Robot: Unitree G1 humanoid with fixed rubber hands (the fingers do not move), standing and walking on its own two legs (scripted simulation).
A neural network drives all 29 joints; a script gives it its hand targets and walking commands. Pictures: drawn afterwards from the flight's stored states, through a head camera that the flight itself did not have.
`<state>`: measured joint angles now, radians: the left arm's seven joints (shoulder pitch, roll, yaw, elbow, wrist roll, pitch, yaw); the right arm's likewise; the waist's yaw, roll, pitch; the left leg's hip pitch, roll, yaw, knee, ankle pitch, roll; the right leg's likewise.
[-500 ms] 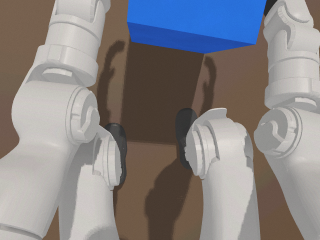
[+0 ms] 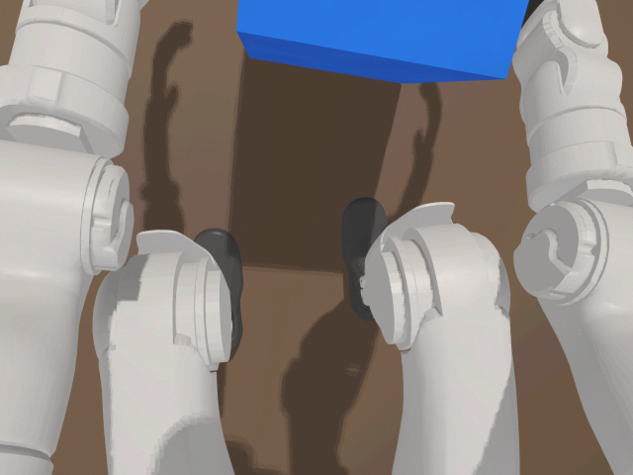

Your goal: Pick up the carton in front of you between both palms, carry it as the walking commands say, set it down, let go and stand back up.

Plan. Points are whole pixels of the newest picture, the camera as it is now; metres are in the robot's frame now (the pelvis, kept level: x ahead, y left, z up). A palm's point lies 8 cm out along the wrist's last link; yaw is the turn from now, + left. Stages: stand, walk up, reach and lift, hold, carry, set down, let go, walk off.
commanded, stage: set down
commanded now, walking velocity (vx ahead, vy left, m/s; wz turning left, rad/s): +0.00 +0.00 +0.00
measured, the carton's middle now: out of the picture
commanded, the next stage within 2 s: let go in 1.12 s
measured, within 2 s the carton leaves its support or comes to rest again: neither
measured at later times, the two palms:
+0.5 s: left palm out of the picture +0.61 +0.10 -0.04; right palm out of the picture +0.51 -0.27 -0.04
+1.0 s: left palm out of the picture +0.61 +0.11 +0.11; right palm out of the picture +0.51 -0.28 +0.11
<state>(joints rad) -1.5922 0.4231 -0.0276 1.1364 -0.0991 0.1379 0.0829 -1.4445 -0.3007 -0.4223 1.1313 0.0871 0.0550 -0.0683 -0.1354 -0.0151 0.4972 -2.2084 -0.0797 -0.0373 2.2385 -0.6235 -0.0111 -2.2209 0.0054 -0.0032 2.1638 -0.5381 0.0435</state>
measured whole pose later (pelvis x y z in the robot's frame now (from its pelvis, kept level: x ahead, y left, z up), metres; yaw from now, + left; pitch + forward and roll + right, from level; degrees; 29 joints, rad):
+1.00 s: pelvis +0.03 +0.00 +0.20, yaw +0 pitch +48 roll -1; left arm -1.34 0.36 0.13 0.96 0.01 0.27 0.03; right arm -1.10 -0.23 -0.40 0.74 0.09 0.23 -0.05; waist -0.16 0.05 -0.05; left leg -1.84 -0.05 -0.04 1.47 -0.47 0.00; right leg -1.87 0.01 0.02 1.42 -0.40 0.03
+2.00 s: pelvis +0.13 -0.01 +0.40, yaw +0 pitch +9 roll +0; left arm 0.06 0.18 0.09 0.53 0.05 0.01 0.01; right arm 0.19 -0.19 -0.03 0.42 0.03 0.01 0.08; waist -0.06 -0.04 0.02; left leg -0.37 -0.01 -0.04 0.51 -0.29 -0.01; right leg -0.41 0.02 0.03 0.50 -0.24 0.00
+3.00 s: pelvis +0.14 -0.02 +0.40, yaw +1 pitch +0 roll +0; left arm 0.19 0.33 0.05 0.75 0.04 0.01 0.02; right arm 0.20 -0.35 -0.03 0.71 -0.04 0.01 -0.02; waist 0.00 0.04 0.01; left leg -0.16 0.00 -0.06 0.51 -0.34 -0.01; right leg -0.20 0.03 0.01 0.51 -0.30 -0.01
